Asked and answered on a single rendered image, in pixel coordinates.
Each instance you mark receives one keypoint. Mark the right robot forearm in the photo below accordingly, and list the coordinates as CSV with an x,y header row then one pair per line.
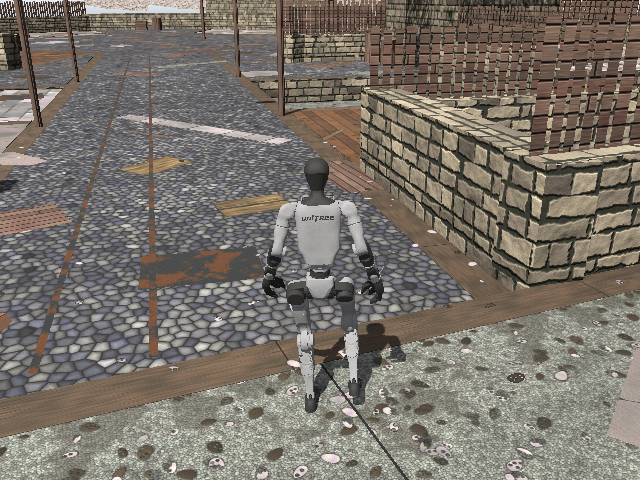
x,y
369,265

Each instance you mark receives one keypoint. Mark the robot right upper arm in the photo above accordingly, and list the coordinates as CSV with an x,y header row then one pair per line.
x,y
349,209

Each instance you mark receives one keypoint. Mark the left robot forearm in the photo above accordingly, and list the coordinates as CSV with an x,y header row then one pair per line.
x,y
271,265

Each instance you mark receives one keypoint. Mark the right robot foot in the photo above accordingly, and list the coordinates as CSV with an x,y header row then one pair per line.
x,y
354,388

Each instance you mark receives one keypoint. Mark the robot left upper arm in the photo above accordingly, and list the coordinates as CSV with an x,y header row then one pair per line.
x,y
286,212

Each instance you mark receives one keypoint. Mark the robot head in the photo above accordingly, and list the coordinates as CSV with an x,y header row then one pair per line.
x,y
316,172

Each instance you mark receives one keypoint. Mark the robot right hand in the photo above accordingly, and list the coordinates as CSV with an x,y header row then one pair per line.
x,y
376,287

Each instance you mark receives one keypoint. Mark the robot left hand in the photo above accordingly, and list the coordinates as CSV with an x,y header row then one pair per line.
x,y
277,283

